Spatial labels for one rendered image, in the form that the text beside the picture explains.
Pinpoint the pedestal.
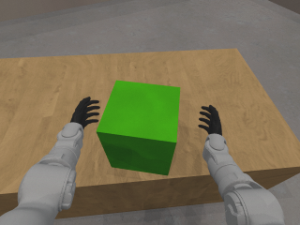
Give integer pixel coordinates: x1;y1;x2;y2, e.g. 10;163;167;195
0;48;300;219

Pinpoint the robot right forearm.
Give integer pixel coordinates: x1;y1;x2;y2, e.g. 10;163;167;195
202;133;285;223

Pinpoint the robot right upper arm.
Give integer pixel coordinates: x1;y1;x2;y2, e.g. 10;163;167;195
224;188;285;225

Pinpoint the robot left upper arm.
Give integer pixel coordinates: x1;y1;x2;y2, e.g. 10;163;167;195
0;163;77;225

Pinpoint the carton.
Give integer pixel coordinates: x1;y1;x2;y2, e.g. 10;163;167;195
96;80;181;176

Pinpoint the robot left forearm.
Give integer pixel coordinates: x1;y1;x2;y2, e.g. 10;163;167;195
17;122;84;204

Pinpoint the right robot hand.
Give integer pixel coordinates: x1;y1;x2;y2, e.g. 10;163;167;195
198;105;222;136

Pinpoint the left robot hand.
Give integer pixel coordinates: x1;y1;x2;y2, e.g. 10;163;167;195
70;97;100;129

